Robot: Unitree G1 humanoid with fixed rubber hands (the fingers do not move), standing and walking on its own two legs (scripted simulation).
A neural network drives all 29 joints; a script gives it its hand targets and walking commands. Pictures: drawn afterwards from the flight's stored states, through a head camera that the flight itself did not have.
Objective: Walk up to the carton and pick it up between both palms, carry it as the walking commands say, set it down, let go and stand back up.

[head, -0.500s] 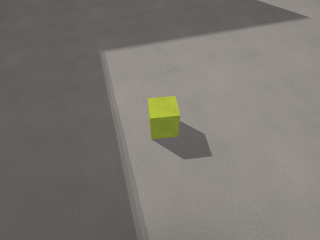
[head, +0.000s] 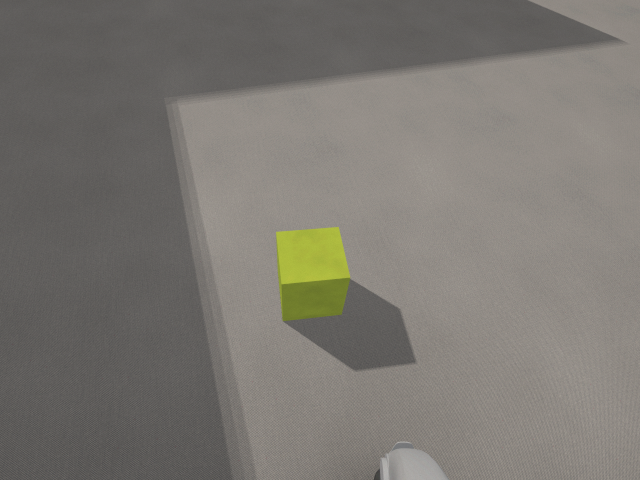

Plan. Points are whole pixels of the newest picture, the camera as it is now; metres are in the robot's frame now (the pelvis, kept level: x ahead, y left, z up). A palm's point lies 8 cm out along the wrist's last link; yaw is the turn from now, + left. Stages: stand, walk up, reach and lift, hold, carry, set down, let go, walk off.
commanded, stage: walk up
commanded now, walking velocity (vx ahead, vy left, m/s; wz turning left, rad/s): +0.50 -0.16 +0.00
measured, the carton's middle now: (310, 274) +0.80 -0.03 -0.66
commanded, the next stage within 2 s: stand in 1.92 s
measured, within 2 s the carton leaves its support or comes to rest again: neither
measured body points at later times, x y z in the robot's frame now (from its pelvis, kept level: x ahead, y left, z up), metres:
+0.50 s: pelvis +0.24 -0.06 -0.01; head +0.27 -0.05 +0.44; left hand +0.19 +0.17 -0.17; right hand +0.37 -0.31 -0.14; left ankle +0.30 +0.06 -0.73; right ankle +0.22 -0.18 -0.75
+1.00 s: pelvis +0.33 -0.04 -0.01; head +0.35 -0.05 +0.44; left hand +0.38 +0.20 -0.16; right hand +0.36 -0.27 -0.17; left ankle +0.33 +0.05 -0.75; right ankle +0.32 -0.16 -0.75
